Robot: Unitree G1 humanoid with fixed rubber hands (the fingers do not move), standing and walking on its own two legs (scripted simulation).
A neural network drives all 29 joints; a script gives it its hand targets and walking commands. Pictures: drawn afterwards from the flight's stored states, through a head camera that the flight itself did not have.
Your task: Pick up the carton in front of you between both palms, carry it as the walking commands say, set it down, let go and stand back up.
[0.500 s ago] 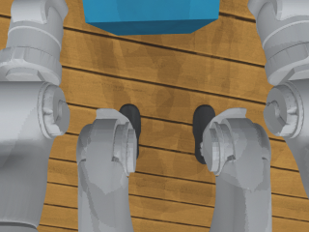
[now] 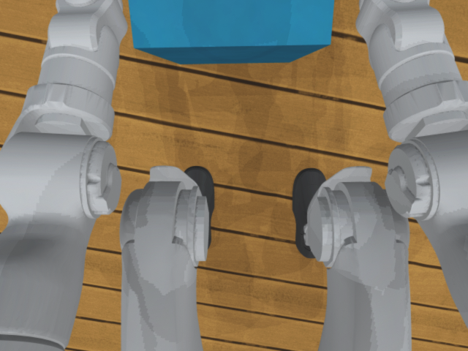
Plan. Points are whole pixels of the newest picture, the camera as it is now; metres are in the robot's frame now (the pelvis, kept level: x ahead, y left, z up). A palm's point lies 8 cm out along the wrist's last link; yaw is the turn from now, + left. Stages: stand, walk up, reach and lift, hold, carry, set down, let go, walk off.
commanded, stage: reach and lift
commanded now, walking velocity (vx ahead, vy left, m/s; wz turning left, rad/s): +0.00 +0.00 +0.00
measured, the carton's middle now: out of the picture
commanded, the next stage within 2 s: none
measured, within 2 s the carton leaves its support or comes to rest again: leaves its support in 0.34 s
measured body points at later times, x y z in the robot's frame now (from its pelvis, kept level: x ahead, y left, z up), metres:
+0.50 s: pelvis +0.01 +0.00 +0.00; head +0.35 +0.04 +0.29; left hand +0.56 +0.19 -0.13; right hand +0.57 -0.11 -0.12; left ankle +0.11 +0.13 -0.34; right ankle +0.11 -0.13 -0.34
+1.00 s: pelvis -0.01 -0.01 +0.12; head +0.26 +0.01 +0.48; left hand +0.50 +0.18 +0.06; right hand +0.52 -0.12 +0.06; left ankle +0.11 +0.13 -0.34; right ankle +0.11 -0.13 -0.34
